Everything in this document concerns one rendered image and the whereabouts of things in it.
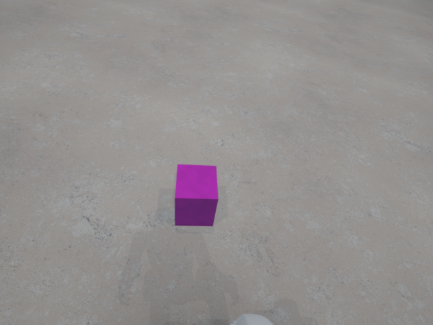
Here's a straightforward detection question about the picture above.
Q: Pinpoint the carton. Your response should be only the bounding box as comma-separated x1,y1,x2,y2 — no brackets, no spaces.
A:
175,165,218,226

